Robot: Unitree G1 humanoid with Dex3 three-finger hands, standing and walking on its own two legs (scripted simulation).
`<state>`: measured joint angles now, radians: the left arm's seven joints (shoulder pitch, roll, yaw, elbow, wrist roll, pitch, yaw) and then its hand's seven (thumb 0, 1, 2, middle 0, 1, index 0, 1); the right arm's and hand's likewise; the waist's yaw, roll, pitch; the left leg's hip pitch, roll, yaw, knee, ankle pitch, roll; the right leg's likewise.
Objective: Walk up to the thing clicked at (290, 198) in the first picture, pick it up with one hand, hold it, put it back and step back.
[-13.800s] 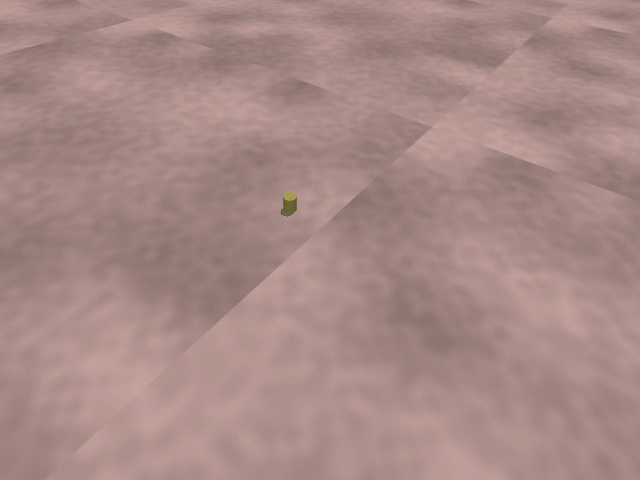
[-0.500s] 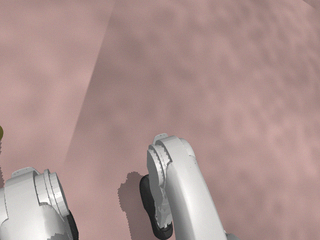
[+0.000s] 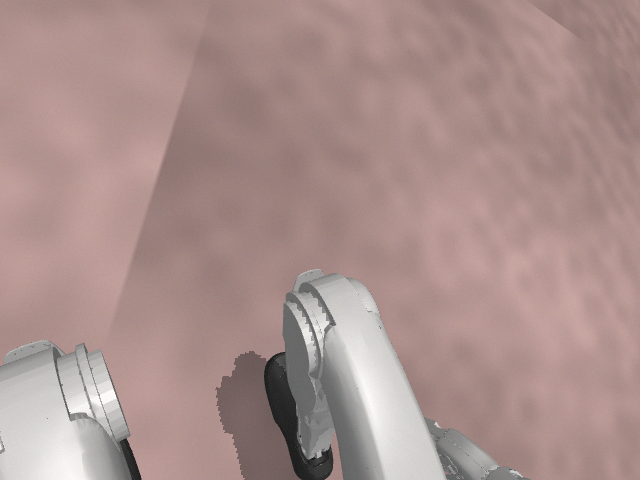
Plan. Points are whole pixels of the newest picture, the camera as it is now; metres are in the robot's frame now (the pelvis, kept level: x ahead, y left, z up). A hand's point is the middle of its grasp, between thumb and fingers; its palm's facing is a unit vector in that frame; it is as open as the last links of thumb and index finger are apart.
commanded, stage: rest palm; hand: left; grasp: from above
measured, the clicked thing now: out of the picture +0.42 +0.32 -0.26
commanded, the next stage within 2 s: close in 0.16 s
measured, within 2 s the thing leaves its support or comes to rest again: neither
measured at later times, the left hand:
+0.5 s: hand out of the picture +0.41 +0.30 -0.23, palm faces -0.39 -0.11 -0.91, open 13.5 cm
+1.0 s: hand out of the picture +0.40 +0.31 -0.24, palm faces -0.46 -0.18 -0.87, open 12.5 cm
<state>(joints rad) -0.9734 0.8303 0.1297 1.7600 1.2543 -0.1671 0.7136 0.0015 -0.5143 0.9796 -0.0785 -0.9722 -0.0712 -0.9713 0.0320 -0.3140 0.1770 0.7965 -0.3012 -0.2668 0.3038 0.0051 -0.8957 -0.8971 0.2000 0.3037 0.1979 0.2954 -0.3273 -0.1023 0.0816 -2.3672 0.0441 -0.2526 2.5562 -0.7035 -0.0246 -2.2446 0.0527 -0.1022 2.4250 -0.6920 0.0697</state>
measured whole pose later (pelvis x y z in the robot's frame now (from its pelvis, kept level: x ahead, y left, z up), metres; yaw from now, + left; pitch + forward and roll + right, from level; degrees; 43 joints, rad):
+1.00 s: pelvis +0.00 +0.00 +0.00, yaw -1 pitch +26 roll -13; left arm -0.93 0.90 0.11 1.73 1.26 -0.29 0.66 0.00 -0.23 0.75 -0.25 -0.92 -0.28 -0.88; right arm 0.05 -0.31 0.26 0.76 -0.31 -0.27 0.32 0.01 -0.90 -0.90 0.20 0.30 0.20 0.30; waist -0.33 -0.12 0.14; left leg -2.33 0.04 -0.29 2.57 -0.72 -0.03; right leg -2.19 0.06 -0.13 2.41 -0.69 0.08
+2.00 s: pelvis -0.01 +0.00 +0.00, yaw -1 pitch +25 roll -13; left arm -0.94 0.90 0.14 1.77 1.26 -0.22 0.72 -0.02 0.08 0.59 -0.53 -0.66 -0.80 -0.63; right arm 0.05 -0.35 0.23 0.76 -0.31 -0.30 0.31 0.01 -0.89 -0.89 0.20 0.30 0.20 0.29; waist -0.34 -0.12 0.13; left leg -2.33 0.04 -0.28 2.56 -0.70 -0.02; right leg -2.20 0.06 -0.13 2.41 -0.68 0.08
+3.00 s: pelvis -0.01 -0.01 +0.04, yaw +5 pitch +32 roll -8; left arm -0.85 0.69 0.07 1.31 1.19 -0.19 0.35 -0.01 0.05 0.62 -0.57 -0.80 -0.81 -0.71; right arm 0.14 -0.30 0.04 0.75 -0.14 -0.09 0.20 0.01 -0.92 -0.90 0.20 0.30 0.20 0.29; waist -0.20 0.00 -0.06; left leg -2.30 0.03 -0.17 2.38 -0.65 -0.03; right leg -2.20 0.01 -0.06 2.32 -0.68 0.05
